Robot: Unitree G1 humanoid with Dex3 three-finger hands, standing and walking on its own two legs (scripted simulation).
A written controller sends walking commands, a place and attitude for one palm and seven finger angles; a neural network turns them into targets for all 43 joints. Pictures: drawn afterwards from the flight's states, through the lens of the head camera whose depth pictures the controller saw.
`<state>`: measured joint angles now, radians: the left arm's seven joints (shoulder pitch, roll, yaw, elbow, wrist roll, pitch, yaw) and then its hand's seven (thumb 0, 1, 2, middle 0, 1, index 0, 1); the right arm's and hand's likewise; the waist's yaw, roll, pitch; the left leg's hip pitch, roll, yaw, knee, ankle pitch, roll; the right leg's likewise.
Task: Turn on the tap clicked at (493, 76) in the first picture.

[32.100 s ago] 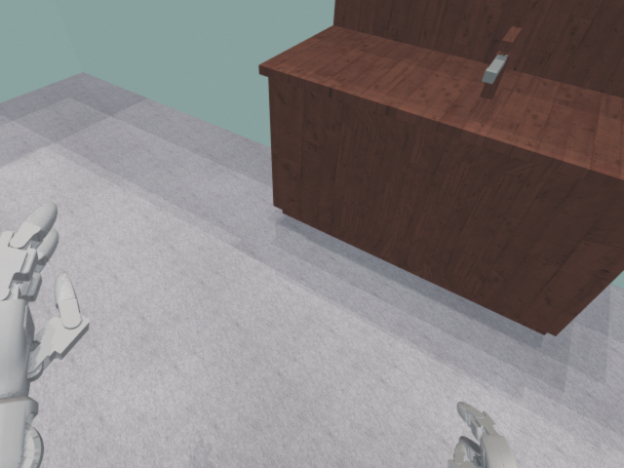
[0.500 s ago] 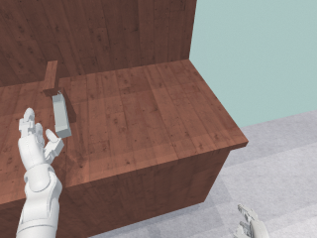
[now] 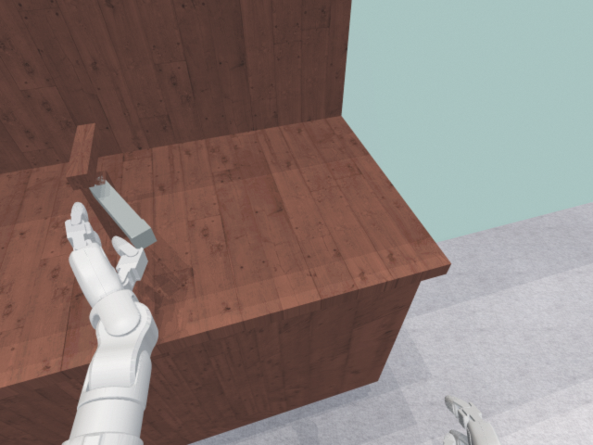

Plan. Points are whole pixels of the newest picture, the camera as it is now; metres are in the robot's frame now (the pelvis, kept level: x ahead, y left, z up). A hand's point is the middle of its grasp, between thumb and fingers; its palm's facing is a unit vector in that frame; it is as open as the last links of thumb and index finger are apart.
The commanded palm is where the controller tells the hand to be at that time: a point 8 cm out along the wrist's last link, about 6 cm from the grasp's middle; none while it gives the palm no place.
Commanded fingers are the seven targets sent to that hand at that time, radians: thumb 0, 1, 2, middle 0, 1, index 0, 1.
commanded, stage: push the lever round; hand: left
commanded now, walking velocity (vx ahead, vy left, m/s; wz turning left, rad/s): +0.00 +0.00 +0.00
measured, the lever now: (140, 235) +0.36 +0.24 +0.10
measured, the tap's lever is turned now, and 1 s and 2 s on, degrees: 27 52 86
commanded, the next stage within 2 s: lift the hand up off the lever in 1.84 s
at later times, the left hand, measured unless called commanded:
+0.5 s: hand (166, 244) +0.35 +0.21 +0.10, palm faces +0.73 -0.68 -0.06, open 7.8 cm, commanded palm +0.31 +0.22 +0.10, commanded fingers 0.00 0.90 0.90 -0.15 -0.15 -0.15 -0.15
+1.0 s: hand (185, 225) +0.39 +0.19 +0.09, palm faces +0.79 -0.60 -0.09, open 7.8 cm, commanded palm +0.34 +0.20 +0.10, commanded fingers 0.00 0.90 0.90 -0.15 -0.15 -0.15 -0.15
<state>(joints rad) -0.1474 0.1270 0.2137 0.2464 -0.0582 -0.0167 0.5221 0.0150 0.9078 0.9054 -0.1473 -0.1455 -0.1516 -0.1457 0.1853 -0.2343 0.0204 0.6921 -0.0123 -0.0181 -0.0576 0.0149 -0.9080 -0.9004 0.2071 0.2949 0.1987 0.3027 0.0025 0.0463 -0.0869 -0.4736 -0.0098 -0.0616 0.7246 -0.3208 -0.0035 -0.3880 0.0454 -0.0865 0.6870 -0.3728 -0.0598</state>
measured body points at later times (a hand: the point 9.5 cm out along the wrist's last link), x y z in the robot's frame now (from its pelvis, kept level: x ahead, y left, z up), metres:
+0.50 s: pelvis +0.00 -0.01 +0.00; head +0.00 -0.02 +0.45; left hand +0.31 +0.24 +0.10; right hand +0.17 -0.24 -0.10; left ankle +0.03 +0.12 -0.72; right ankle -0.01 -0.08 -0.72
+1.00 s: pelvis +0.00 -0.01 +0.00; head +0.01 -0.01 +0.45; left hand +0.35 +0.22 +0.10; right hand +0.14 -0.24 -0.12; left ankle +0.03 +0.12 -0.72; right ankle -0.01 -0.08 -0.72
